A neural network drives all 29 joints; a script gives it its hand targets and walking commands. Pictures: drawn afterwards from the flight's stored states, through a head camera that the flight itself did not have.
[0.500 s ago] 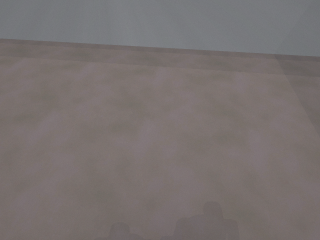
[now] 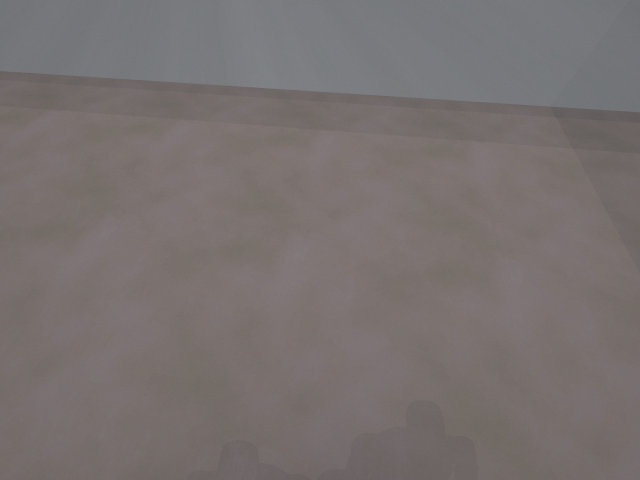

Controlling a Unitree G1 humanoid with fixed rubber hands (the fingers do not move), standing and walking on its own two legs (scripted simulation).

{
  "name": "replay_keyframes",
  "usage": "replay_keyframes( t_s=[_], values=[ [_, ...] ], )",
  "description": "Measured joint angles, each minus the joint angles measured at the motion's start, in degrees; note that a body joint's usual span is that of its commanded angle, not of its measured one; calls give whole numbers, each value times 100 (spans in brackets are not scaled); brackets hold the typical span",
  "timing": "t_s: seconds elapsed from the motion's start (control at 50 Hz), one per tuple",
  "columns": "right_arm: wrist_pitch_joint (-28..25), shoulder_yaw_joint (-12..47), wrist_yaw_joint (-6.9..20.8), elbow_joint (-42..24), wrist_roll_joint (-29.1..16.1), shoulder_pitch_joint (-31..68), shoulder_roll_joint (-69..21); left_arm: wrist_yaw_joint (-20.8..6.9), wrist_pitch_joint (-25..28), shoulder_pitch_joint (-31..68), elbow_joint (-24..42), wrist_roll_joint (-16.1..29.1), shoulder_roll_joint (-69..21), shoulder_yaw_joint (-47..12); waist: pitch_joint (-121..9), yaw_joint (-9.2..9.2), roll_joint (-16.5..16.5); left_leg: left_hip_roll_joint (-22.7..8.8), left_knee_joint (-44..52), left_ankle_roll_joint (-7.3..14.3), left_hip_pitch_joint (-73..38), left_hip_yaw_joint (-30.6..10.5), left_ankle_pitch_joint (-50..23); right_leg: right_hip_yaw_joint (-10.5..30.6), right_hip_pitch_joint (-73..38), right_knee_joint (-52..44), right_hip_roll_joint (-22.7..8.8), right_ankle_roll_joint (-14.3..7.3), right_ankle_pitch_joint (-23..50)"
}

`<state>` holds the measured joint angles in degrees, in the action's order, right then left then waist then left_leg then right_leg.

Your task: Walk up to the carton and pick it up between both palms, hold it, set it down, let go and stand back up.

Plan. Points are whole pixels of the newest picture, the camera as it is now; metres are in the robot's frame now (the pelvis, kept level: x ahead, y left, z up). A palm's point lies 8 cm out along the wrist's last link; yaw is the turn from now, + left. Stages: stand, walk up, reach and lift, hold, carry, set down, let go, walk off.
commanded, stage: stand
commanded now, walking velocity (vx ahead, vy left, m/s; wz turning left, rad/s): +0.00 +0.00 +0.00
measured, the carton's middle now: out of the picture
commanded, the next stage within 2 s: walk up in 0.36 s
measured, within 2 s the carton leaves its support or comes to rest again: neither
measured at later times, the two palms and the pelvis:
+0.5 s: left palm out of the picture -0.02 +0.20 -0.15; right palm out of the picture -0.02 -0.20 -0.15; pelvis +0.01 +0.00 +0.00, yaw +0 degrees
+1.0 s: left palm out of the picture -0.01 +0.37 -0.16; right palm out of the picture +0.03 -0.20 -0.12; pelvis -0.09 +0.07 -0.02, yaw +13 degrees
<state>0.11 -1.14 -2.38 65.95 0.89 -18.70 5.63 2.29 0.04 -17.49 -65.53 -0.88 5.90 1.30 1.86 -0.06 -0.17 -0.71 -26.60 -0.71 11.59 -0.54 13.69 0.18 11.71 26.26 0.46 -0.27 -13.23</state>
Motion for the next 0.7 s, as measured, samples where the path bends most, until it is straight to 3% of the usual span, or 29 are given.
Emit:
replay_keyframes(
  t_s=[0.56,0.68,0.7],
  values=[
    [-30,32,5,7,-12,36,-24,-2,51,-35,-22,20,-33,-32,-59,-10,-8,-9,26,0,-51,-6,76,11,-63,-55,7,6,-60],
    [66,-150,-19,-377,-18,389,400,152,9,682,514,-2,250,105,499,-28,-113,104,-1175,42,745,-198,45,-394,312,602,-140,-9,-269],
    [123,-216,-28,-449,12,460,514,179,-6,797,608,-19,312,155,568,-10,-120,144,-1761,1,977,-156,486,-461,364,715,-197,-18,-306]
  ],
)
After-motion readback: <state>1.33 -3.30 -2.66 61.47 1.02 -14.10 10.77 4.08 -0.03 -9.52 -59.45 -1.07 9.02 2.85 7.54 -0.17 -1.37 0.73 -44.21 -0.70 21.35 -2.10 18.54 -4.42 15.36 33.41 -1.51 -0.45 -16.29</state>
